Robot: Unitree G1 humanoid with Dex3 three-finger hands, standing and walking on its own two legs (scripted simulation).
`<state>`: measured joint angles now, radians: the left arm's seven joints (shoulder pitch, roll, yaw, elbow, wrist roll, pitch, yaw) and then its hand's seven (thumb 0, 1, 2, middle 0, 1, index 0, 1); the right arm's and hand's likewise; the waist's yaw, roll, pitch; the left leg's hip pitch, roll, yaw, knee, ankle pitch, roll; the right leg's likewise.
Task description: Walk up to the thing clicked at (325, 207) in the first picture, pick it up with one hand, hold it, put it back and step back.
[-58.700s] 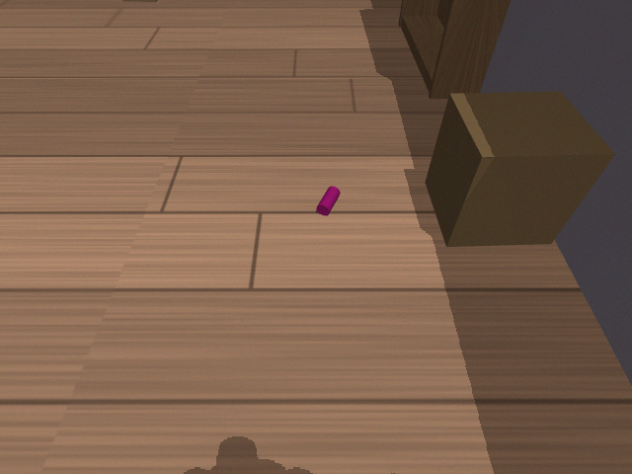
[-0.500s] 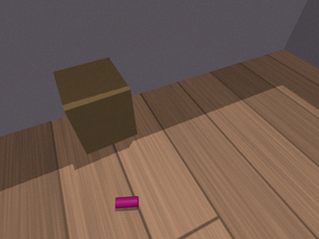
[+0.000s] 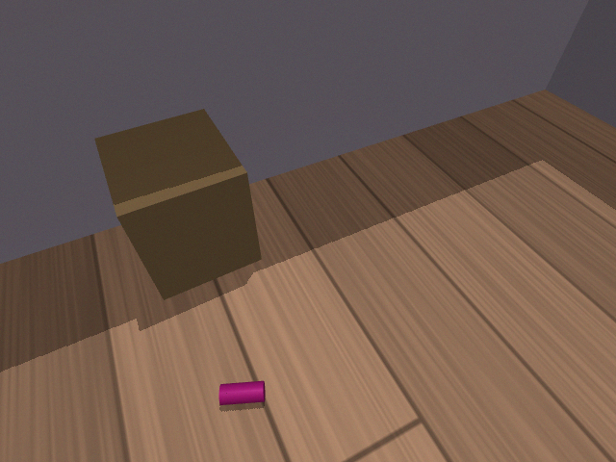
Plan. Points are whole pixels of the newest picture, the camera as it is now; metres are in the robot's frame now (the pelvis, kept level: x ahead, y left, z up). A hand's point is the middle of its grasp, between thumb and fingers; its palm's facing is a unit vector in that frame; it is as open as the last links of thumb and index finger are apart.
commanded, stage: stand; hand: left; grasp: from above
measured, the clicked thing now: (242, 392) +0.47 +0.24 -0.75
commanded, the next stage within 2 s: step back in 0.88 s
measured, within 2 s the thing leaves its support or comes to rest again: neither
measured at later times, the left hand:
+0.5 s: hand out of the picture +0.08 +0.25 -0.16, palm faces +0.00 -0.94 -0.33, open 7.4 cm
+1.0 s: hand out of the picture +0.07 +0.26 -0.16, palm faces +0.01 -0.93 -0.36, open 7.4 cm
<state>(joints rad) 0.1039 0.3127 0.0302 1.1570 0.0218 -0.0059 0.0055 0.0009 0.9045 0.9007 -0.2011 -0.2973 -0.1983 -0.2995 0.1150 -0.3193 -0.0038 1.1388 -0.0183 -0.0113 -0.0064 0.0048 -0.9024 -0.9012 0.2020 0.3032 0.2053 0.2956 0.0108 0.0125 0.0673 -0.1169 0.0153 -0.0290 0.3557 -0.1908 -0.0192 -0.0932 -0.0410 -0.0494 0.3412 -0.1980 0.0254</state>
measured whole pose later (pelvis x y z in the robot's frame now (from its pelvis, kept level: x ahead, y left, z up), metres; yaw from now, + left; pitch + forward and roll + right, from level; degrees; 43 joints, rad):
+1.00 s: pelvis -0.01 +0.00 -0.01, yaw +0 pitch -2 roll -1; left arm 0.09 0.35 0.05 1.08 0.00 0.00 0.00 0.00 0.90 0.90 -0.20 -0.30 -0.20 -0.30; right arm 0.08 -0.36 -0.02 1.09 0.00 0.01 0.02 0.01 -0.90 -0.90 0.20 0.30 0.21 0.30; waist -0.01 0.02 0.13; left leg -0.21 0.02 -0.04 0.46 -0.22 -0.01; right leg -0.18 -0.04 -0.06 0.43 -0.22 0.02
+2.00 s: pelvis -0.23 +0.04 -0.03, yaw +1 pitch -2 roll +0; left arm 0.09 0.36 0.06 0.76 0.03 0.04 0.01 0.00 0.90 0.90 -0.20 -0.30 -0.20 -0.30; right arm 0.18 -0.40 -0.05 0.90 -0.01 0.03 -0.01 0.01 -0.90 -0.90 0.20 0.30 0.20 0.30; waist 0.00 0.00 0.20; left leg -0.25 -0.04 -0.05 0.67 -0.39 0.00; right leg -0.42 -0.04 -0.03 0.65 -0.20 0.00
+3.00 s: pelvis -0.56 +0.03 -0.02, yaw -1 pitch -1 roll -1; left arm 0.13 0.38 0.07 0.80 0.01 0.08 0.00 0.00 0.90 0.90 -0.20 -0.30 -0.20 -0.30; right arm 0.17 -0.35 -0.03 0.86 -0.04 0.02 -0.01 0.01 -0.90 -0.90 0.21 0.30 0.21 0.30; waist 0.00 -0.04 0.15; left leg -0.32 0.02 -0.02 0.60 -0.25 0.02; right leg -0.44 0.09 0.14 1.18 -0.52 0.00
